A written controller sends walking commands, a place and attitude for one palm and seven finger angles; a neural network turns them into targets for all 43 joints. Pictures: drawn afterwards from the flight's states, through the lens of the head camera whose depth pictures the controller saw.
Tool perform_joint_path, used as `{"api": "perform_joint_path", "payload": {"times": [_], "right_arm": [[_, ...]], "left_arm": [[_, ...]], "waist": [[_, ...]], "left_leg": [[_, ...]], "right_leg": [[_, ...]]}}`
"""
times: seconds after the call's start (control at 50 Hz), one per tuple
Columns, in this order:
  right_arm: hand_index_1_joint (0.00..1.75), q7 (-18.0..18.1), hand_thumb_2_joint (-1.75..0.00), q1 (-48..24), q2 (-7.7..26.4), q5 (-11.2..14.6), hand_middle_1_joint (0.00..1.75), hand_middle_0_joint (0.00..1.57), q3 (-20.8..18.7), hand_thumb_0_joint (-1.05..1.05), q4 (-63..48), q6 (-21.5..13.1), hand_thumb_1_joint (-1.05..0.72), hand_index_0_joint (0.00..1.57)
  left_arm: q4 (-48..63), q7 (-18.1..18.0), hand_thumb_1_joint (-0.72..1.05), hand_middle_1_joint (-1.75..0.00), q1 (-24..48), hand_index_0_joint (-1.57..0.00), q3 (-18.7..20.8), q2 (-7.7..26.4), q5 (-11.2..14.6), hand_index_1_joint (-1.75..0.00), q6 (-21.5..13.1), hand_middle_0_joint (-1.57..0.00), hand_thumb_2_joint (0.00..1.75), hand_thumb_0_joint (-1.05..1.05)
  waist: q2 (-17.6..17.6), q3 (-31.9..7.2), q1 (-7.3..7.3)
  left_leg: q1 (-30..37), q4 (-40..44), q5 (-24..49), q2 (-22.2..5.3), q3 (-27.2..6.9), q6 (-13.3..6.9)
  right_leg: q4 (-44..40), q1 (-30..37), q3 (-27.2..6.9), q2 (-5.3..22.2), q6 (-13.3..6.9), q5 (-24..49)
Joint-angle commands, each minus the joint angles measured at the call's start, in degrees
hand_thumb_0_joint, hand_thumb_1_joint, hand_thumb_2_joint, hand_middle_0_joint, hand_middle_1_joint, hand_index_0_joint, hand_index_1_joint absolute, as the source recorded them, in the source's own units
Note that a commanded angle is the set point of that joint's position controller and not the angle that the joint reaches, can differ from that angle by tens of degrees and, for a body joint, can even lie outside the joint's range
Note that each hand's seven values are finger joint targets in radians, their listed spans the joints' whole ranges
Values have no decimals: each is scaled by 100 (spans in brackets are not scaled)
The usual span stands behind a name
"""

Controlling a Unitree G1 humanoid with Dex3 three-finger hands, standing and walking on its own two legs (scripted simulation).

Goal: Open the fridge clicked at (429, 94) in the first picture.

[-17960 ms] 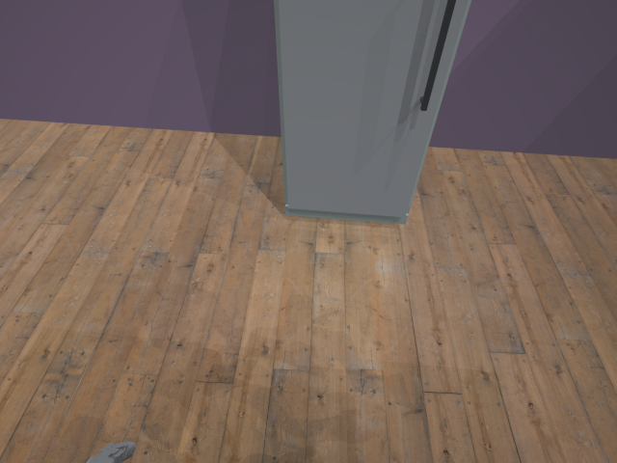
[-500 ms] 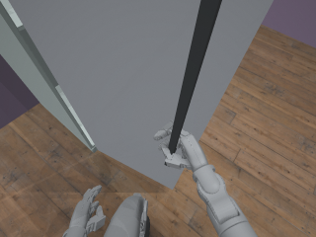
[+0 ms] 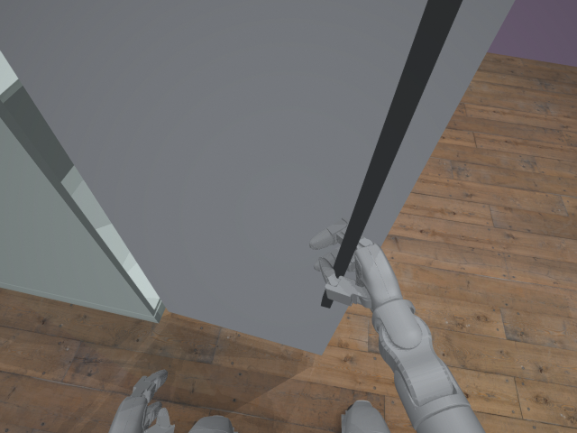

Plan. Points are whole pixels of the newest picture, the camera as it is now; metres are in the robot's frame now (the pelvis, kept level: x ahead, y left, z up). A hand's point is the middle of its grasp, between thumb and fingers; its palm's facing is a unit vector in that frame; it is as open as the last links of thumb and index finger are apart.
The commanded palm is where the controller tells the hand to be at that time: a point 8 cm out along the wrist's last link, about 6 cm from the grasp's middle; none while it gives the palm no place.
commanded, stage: stop walking and hold the door back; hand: right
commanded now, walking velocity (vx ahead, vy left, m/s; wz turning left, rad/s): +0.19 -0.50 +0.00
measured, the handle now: (359, 210) +0.36 -0.05 +0.13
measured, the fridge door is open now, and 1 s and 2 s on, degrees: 93 87 85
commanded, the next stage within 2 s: loosen the grip on the handle in 1.56 s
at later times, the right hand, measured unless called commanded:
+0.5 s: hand (319, 294) +0.28 -0.02 +0.03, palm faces -0.08 +0.98 -0.17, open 5.2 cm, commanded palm +0.31 -0.10 +0.02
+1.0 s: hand (335, 245) +0.36 -0.04 +0.04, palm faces -0.10 +0.98 -0.16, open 5.0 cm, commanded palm +0.35 -0.12 +0.02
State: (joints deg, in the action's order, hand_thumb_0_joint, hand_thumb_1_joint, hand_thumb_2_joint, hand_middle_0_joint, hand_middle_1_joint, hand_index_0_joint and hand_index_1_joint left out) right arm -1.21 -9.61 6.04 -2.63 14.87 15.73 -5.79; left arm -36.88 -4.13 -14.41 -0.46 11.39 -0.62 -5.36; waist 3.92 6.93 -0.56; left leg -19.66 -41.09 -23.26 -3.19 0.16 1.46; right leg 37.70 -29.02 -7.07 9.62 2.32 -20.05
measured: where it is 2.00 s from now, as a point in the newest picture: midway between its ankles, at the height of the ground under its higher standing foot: outside the picture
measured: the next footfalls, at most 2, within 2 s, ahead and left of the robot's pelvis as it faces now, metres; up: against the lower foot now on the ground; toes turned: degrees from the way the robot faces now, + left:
right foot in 0.62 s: -0.10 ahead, -0.09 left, +0.00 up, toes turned -11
left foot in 0.86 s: +0.03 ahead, +0.14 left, +0.00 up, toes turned +5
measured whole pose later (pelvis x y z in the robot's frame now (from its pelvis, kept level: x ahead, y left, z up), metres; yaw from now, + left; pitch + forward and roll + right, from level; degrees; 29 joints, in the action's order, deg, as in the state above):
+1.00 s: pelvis -0.07 +0.04 +0.01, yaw +0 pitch -1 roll -1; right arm 1.2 -44.1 10.1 1.5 -4.7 62.2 -7.5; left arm -45.1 -5.7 -14.3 -0.2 14.4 2.8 -1.9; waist 1.1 9.6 -5.1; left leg -20.6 -34.5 -12.9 -0.8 5.2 -3.0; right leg 59.1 -22.5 2.5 2.4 1.2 -30.9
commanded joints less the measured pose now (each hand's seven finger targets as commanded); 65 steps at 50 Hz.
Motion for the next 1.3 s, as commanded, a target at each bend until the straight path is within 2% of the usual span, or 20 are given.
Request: {"api": "perform_joint_path", "payload": {"times": [0.0,0.02,0.06,0.1,0.14,0.32,0.52,0.56,0.6,0.62,0.66,0.8,0.84,0.86,0.9,0.98,1.08,1.14,1.2,1.28], "right_arm": [[140,459,-90,-2246,1628,126,140,45,-1994,0,-1153,-190,-90,45],[140,504,-90,-1700,1646,138,140,45,-2001,0,-372,-85,-90,45],[140,436,-90,-2254,1052,341,140,45,-1318,0,-157,-160,-90,45],[140,562,-90,-2385,1261,451,140,45,-1728,0,471,-354,-90,45],[140,609,-90,-2253,1461,541,140,45,-1982,0,1216,-383,-90,45],[140,513,-90,-3998,1320,681,140,45,-1809,0,1915,-652,-90,45],[140,589,-90,-4794,1386,564,140,45,-1986,0,2108,-825,-90,45],[140,402,-90,-5062,1259,541,140,45,-1860,0,2250,-951,-90,45],[140,283,-90,-5567,933,617,140,45,-1681,0,2232,-1155,-90,45],[140,319,-90,-5914,1043,706,140,45,-1679,0,2221,-1154,-90,45],[140,274,-90,-5974,1132,653,140,45,-1745,0,2378,-1092,-90,45],[140,262,-90,-5859,1372,484,140,45,-1862,0,3364,-810,-90,45],[140,345,-90,-5778,1718,420,140,45,-2084,0,3402,-758,-90,45],[140,375,-90,-5612,1782,415,140,45,-2150,0,3332,-686,-90,45],[140,350,-90,-5129,2024,421,140,45,-2299,0,3847,-342,-90,45],[140,463,-90,-5296,2112,399,140,45,-2587,0,3811,-469,-90,45],[140,482,-90,-4905,1903,499,140,45,-2575,0,3273,-673,-90,45],[140,461,-90,-4821,1767,546,140,45,-2546,0,2867,-738,-90,45],[140,390,-90,-4696,1436,495,140,45,-2261,0,2528,-787,-90,45],[140,439,-90,-4084,1331,438,140,45,-2050,0,2377,-715,-90,45]], "left_arm": [[737,-225,90,-30,867,-20,231,326,33,-30,-185,-20,90,0],[565,-193,90,-30,898,-20,134,397,-52,-30,-148,-20,90,0],[467,-209,90,-30,806,-20,117,377,62,-30,22,-20,90,0],[194,-193,90,-30,719,-20,58,444,95,-30,162,-20,90,0],[193,-130,90,-30,681,-20,149,602,145,-30,323,-20,90,0],[224,78,90,-30,508,-20,400,852,187,-30,454,-20,90,0],[73,-173,90,-30,9,-20,279,761,198,-30,287,-20,90,0],[-58,-206,90,-30,-281,-20,232,789,131,-30,304,-20,90,0],[82,-223,90,-30,-178,-20,228,1187,125,-30,243,-20,90,0],[90,-271,90,-30,-37,-20,120,1068,195,-30,212,-20,90,0],[-133,-189,90,-30,-181,-20,276,1133,236,-30,224,-20,90,0],[-418,-296,90,-30,-465,-20,159,1121,313,-30,172,-20,90,0],[-407,-253,90,-30,-574,-20,262,1047,366,-30,148,-20,90,0],[-260,-253,90,-30,-550,-20,326,949,379,-30,123,-20,90,0],[-239,-194,90,-30,-478,-20,411,1156,356,-30,84,-20,90,0],[-212,-259,90,-30,-280,-20,135,933,278,-30,75,-20,90,0],[19,-249,90,-30,-132,-20,113,928,175,-30,87,-20,90,0],[206,-228,90,-30,-41,-20,263,1197,204,-30,134,-20,90,0],[354,-157,90,-30,84,-20,213,1063,191,-30,165,-20,90,0],[427,-171,90,-30,-82,-20,294,1048,191,-30,235,-20,90,0]], "waist": [[-2618,-1960,436],[-1359,-1717,401],[-1476,-1684,151],[-1532,-1957,7],[-1856,-1890,22],[-1698,-1490,27],[-2198,-2494,71],[-892,-2403,-118],[1703,-1794,-74],[1297,-1625,-38],[-150,-2155,-14],[179,-2154,79],[-664,-2554,9],[-1620,-2678,26],[-1905,-2265,96],[-1332,-2149,-56],[-959,-2287,-126],[195,-2354,41],[626,-2124,16],[-365,-2577,-17]], "left_leg": [[895,2667,819,-2000,-3317,-804],[785,2682,1161,-2204,-3304,-929],[1349,1916,1131,-1885,-2716,-724],[2040,1403,2228,-1468,-1237,-383],[2242,1398,2295,-1438,-854,-194],[1332,2635,-1186,-1806,-1697,-381],[1219,2603,-899,-1194,-703,-499],[197,1765,-1082,-587,-176,-186],[-1978,-685,-685,299,823,137],[-2375,-1397,-546,171,488,69],[-1949,-1698,41,-88,9,4],[662,1351,1422,464,854,-174],[2548,1307,2909,-614,-569,-774],[2994,1664,3998,-1573,-1864,-1432],[2272,1925,3020,-1828,-1833,-1300],[1484,1835,2539,-1355,-560,-1073],[1189,1400,2169,-883,-145,-618],[903,670,1508,-15,159,-90],[1072,640,1796,81,122,-102],[1531,950,3068,-320,-210,-231]], "right_leg": [[3961,-1049,66,-1255,-112,-1445],[3897,-1186,-61,-1095,-145,-1069],[4248,-1447,-84,-1005,-38,-386],[4027,-1435,183,-936,78,65],[3766,-1324,317,-1028,84,101],[3401,-999,466,-938,54,-70],[-546,1615,1847,-1162,-238,-840],[-1692,2805,1876,-1183,-330,-636],[-2717,3552,-910,862,-963,-1349],[-2786,3584,-1610,1435,-1350,-105],[-2219,3465,-1249,1364,-1461,1121],[-170,2704,1171,466,-640,3840],[1315,852,1531,-25,-279,2539],[2322,-33,1409,-717,-62,-291],[2967,-48,499,-612,-110,-1368],[1590,643,870,-612,-93,-805],[-571,1802,1131,-724,-13,943],[-1217,2089,-1,268,-513,2666],[-985,1629,101,295,-620,2869],[-548,1652,740,-128,-219,2276]]}}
